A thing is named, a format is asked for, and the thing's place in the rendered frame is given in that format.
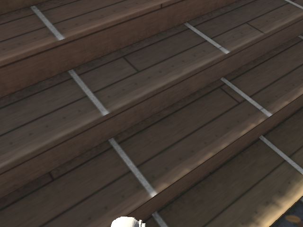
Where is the robot left thigh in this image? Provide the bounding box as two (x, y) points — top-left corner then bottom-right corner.
(111, 217), (146, 227)

